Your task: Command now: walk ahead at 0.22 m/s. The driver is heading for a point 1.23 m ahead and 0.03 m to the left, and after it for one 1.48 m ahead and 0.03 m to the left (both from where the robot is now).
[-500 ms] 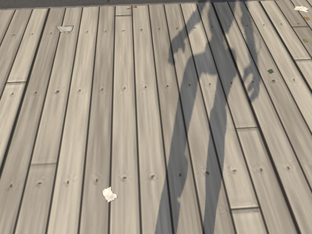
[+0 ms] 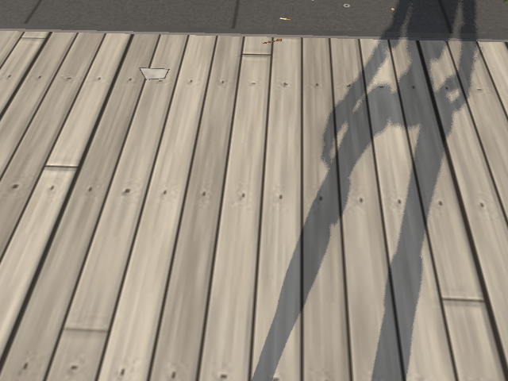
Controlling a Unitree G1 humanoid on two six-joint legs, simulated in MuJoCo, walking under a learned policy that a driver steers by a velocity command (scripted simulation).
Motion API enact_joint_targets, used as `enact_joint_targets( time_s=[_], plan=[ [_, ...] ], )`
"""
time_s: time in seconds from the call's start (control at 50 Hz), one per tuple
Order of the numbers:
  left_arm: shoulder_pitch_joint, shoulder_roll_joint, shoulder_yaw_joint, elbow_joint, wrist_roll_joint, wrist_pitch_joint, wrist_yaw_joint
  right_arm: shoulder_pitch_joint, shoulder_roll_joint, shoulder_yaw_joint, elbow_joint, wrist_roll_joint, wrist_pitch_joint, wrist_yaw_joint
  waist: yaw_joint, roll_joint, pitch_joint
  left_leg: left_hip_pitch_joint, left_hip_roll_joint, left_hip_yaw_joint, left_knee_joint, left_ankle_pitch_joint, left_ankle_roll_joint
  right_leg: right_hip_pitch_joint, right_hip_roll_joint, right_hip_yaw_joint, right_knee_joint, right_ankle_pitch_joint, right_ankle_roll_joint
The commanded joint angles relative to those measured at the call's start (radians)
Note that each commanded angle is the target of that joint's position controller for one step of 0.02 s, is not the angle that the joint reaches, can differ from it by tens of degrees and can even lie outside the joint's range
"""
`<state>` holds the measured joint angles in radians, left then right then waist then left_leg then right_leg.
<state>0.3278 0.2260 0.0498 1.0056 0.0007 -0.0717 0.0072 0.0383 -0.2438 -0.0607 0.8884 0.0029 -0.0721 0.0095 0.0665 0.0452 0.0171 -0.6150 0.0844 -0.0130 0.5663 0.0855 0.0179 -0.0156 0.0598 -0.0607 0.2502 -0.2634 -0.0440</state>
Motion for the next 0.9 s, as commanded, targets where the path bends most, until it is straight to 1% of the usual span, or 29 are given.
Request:
enact_joint_targets(
  time_s=[0.02,0.04,0.06,0.08,0.1,0.12,0.14,0.16,0.18,0.2,0.22,0.24,0.26,0.28,0.3,0.32,0.34,0.36,0.38,0.4,0.42,0.44,0.46,0.48,0.52,0.58,0.64,0.76,0.9],
  plan=[
    [-0.009,0.168,0.033,-0.022,-0.008,0.009,0.011,-0.009,-0.089,-0.015,-0.051,-0.005,-0.017,0.012,-0.049,-0.138,-0.022,0.129,-0.041,0.011,-0.061,-0.039,0.031,-0.003,-0.267,0.095,0.076,0.658,-0.103],
    [-0.037,0.175,0.036,-0.025,-0.012,0.013,0.014,0.053,-0.11,-0.023,-0.031,-0.011,-0.022,0.012,-0.089,-0.135,-0.05,0.207,-0.058,0.02,-0.109,-0.019,0.048,0.01,-0.256,0.094,0.145,0.69,-0.084],
    [-0.029,0.167,0.034,-0.026,-0.01,0.016,0.014,0.139,-0.147,-0.038,0.003,-0.02,-0.026,0.008,-0.12,-0.101,-0.1,0.339,-0.065,0.03,-0.163,0.137,0.068,0.003,-0.202,0.075,0.261,0.688,-0.052],
    [0.028,0.129,0.021,-0.034,0.012,0.011,0.012,0.22,-0.216,-0.05,0.019,-0.038,-0.029,0.002,-0.109,0.003,-0.223,0.599,0.074,-0.088,-0.068,0.582,0.123,-0.135,-0.136,0.044,0.457,0.437,-0.008],
    [0.173,0.024,-0.013,0.001,0.016,0.006,0.003,0.254,-0.203,-0.039,0.028,-0.04,-0.014,-0.003,-0.072,0.192,-0.368,0.887,0.299,-0.325,-0.033,0.783,0.307,-0.388,-0.033,0.041,0.759,-0.186,0.058],
    [0.16,0.064,-0.006,0.016,-0.008,0.01,-0.002,0.271,-0.124,-0.016,0.036,-0.016,-0.001,0.002,-0.097,0.165,-0.431,0.861,0.32,-0.417,-0.093,0.6,0.346,-0.435,-0.029,0.132,0.881,-0.463,0.077],
    [0.074,0.132,0.013,-0.008,-0.026,0.021,0.0,0.209,-0.12,-0.011,0.026,-0.005,0.003,0.005,-0.099,0.102,-0.33,0.737,0.274,-0.37,-0.146,0.362,0.304,-0.481,-0.067,0.152,0.924,-0.443,0.078],
    [-0.001,0.135,0.017,-0.023,-0.029,0.038,0.012,0.128,-0.107,-0.004,0.01,-0.009,0.007,0.001,-0.085,0.046,-0.229,0.61,0.233,-0.314,-0.19,0.183,0.26,-0.505,-0.097,0.131,0.905,-0.389,0.082],
    [-0.031,0.127,0.021,-0.027,-0.019,0.057,0.024,0.061,-0.094,0.003,0.0,-0.016,0.01,-0.003,-0.064,0.027,-0.159,0.478,0.21,-0.276,-0.238,0.04,0.233,-0.482,-0.124,0.126,0.845,-0.342,0.086],
    [-0.03,0.121,0.023,-0.028,-0.011,0.075,0.034,0.019,-0.092,0.003,-0.005,-0.025,0.014,-0.009,-0.039,0.056,-0.132,0.376,0.179,-0.245,-0.279,-0.083,0.206,-0.416,-0.144,0.126,0.765,-0.293,0.088],
    [-0.019,0.101,0.019,-0.023,-0.008,0.086,0.04,-0.007,-0.097,0.001,-0.006,-0.032,0.022,-0.011,-0.025,0.085,-0.111,0.303,0.146,-0.207,-0.307,-0.162,0.189,-0.354,-0.137,0.106,0.678,-0.267,0.089],
    [-0.007,0.083,0.016,-0.014,-0.005,0.09,0.045,-0.013,-0.099,0.0,-0.005,-0.038,0.026,-0.014,-0.019,0.098,-0.111,0.262,0.127,-0.177,-0.321,-0.188,0.186,-0.299,-0.126,0.088,0.61,-0.243,0.087],
    [0.0,0.074,0.014,-0.005,-0.003,0.092,0.047,-0.01,-0.097,0.0,-0.001,-0.036,0.029,-0.017,-0.019,0.1,-0.124,0.25,0.119,-0.16,-0.327,-0.214,0.186,-0.255,-0.12,0.078,0.548,-0.199,0.083],
    [0.005,0.072,0.014,0.002,-0.002,0.094,0.046,-0.003,-0.099,0.0,0.004,-0.031,0.032,-0.02,-0.017,0.095,-0.138,0.245,0.117,-0.152,-0.333,-0.263,0.184,-0.214,-0.115,0.069,0.487,-0.126,0.077],
    [0.012,0.071,0.014,0.012,0.002,0.096,0.042,-0.008,-0.102,0.0,0.008,-0.021,0.036,-0.024,-0.007,0.086,-0.142,0.228,0.109,-0.139,-0.336,-0.346,0.172,-0.166,-0.11,0.057,0.418,-0.04,0.069],
    [0.018,0.07,0.014,0.02,0.008,0.097,0.037,-0.014,-0.103,0.001,0.011,-0.011,0.041,-0.026,0.003,0.081,-0.132,0.197,0.097,-0.125,-0.34,-0.454,0.151,-0.115,-0.098,0.039,0.346,0.04,0.057],
    [0.008,0.074,0.015,0.022,0.019,0.099,0.032,-0.002,-0.093,0.004,0.02,-0.004,0.045,-0.027,0.002,0.069,-0.11,0.169,0.078,-0.115,-0.345,-0.568,0.117,-0.086,-0.094,0.033,0.301,0.068,0.042],
    [-0.012,0.085,0.014,0.013,0.032,0.1,0.03,0.023,-0.076,0.01,0.036,-0.005,0.047,-0.027,-0.006,0.044,-0.071,0.151,0.056,-0.106,-0.343,-0.651,0.072,-0.092,-0.12,0.061,0.243,0.075,0.022],
    [-0.034,0.115,0.014,-0.004,0.032,0.099,0.033,0.04,-0.077,0.01,0.042,-0.011,0.05,-0.027,-0.028,0.003,-0.02,0.153,0.027,-0.085,-0.301,-0.653,0.036,-0.141,-0.174,0.119,0.164,0.0,-0.005],
    [-0.064,0.166,0.026,0.006,0.016,0.093,0.034,0.066,-0.072,0.005,0.039,-0.009,0.054,-0.032,-0.078,-0.126,0.023,0.252,-0.04,-0.009,-0.268,-0.558,0.01,-0.308,-0.167,0.123,0.141,-0.208,-0.023],
    [-0.09,0.127,0.018,0.004,0.011,0.079,0.032,0.057,-0.077,0.006,0.046,-0.017,0.055,-0.037,-0.072,-0.148,0.039,0.355,-0.046,0.002,-0.21,-0.459,0.002,-0.395,-0.157,0.125,0.092,-0.27,-0.01],
    [-0.103,0.105,0.012,0.009,0.015,0.067,0.031,0.07,-0.074,0.005,0.05,-0.016,0.054,-0.039,-0.084,-0.166,0.032,0.405,-0.048,0.008,-0.18,-0.391,0.009,-0.415,-0.16,0.126,0.07,-0.253,0.01],
    [-0.118,0.107,0.013,0.011,0.014,0.058,0.03,0.085,-0.067,0.006,0.061,-0.016,0.055,-0.041,-0.092,-0.167,0.03,0.429,-0.046,0.01,-0.164,-0.345,0.019,-0.414,-0.155,0.121,0.07,-0.203,0.027],
    [-0.118,0.099,0.011,0.011,0.012,0.049,0.029,0.095,-0.076,0.004,0.07,-0.017,0.056,-0.041,-0.089,-0.145,0.025,0.423,-0.045,0.012,-0.156,-0.317,0.027,-0.388,-0.151,0.115,0.082,-0.156,0.035],
    [-0.084,0.097,0.01,0.025,0.006,0.04,0.029,0.097,-0.067,0.005,0.082,-0.014,0.054,-0.037,-0.076,-0.103,0.004,0.411,-0.041,0.01,-0.152,-0.266,0.038,-0.326,-0.142,0.103,0.115,-0.062,0.037],
    [-0.059,0.098,0.008,0.037,0.003,0.04,0.03,0.089,-0.066,0.005,0.093,-0.009,0.053,-0.032,-0.063,-0.074,-0.023,0.421,-0.038,0.013,-0.134,-0.164,0.036,-0.273,-0.134,0.09,0.147,0.051,0.03],
    [-0.048,0.096,0.006,0.044,0.002,0.044,0.03,0.092,-0.07,0.005,0.107,-0.006,0.056,-0.032,-0.059,-0.055,-0.043,0.44,-0.037,0.015,-0.115,-0.091,0.037,-0.245,-0.129,0.081,0.165,0.12,0.029],
    [-0.044,0.087,0.001,0.053,0.001,0.053,0.03,0.099,-0.077,0.004,0.133,-0.002,0.067,-0.037,-0.06,-0.044,-0.043,0.458,-0.035,0.015,-0.097,-0.038,0.036,-0.225,-0.121,0.069,0.174,0.179,0.03],
    [-0.044,0.077,-0.002,0.062,0.002,0.059,0.031,0.092,-0.082,0.003,0.154,-0.001,0.076,-0.043,-0.063,-0.051,-0.026,0.462,-0.034,0.013,-0.097,-0.044,0.032,-0.22,-0.113,0.059,0.166,0.173,0.033]
  ],
)
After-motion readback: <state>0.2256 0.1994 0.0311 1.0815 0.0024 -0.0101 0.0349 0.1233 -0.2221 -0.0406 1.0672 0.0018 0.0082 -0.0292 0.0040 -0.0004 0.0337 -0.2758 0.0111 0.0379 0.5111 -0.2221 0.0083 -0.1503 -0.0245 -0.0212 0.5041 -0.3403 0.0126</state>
